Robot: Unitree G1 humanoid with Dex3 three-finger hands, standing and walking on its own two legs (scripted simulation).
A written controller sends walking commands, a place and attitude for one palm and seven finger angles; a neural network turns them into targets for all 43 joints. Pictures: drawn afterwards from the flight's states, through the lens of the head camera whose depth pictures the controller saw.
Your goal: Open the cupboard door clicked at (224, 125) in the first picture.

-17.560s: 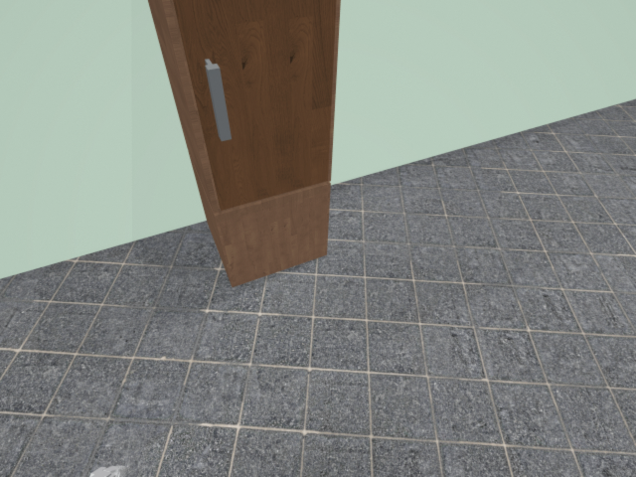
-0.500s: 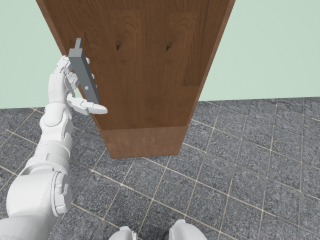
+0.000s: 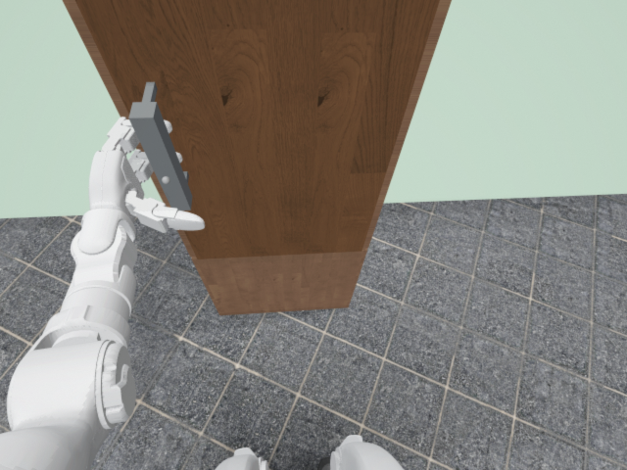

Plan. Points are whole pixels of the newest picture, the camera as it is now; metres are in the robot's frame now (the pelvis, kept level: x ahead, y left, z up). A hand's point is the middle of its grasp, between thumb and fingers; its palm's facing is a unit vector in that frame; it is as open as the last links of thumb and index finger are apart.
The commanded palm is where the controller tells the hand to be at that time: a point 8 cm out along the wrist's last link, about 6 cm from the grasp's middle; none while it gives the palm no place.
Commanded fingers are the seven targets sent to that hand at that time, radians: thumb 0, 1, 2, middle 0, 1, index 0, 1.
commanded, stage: close the thumb around the handle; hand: left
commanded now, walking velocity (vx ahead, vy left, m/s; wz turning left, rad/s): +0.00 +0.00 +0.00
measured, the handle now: (167, 151) +0.53 +0.17 +0.07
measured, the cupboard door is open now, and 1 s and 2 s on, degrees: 0 0 43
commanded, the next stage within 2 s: pull the door open along its arc in 0.78 s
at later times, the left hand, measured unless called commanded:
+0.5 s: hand (170, 175) +0.48 +0.16 +0.07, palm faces +0.02 -1.00 -0.01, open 9.1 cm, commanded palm +0.45 +0.21 +0.07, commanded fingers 0.00 0.73 0.83 -0.39 -1.33 -0.39 -1.33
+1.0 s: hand (181, 178) +0.48 +0.15 +0.07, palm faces +0.02 -1.00 -0.01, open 6.0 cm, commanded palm +0.43 +0.20 +0.07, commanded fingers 0.00 0.90 0.90 -0.40 -1.35 -0.40 -1.35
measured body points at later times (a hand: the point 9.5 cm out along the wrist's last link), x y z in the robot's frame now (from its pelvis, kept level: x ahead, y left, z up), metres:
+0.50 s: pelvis +0.00 +0.01 +0.00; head +0.10 +0.01 +0.44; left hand +0.47 +0.22 +0.07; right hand +0.02 -0.25 -0.12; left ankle +0.00 +0.09 -0.69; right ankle +0.02 -0.07 -0.69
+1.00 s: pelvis +0.00 +0.01 +0.00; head +0.09 +0.01 +0.44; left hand +0.47 +0.20 +0.07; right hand +0.02 -0.25 -0.12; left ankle +0.00 +0.09 -0.69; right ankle +0.02 -0.07 -0.69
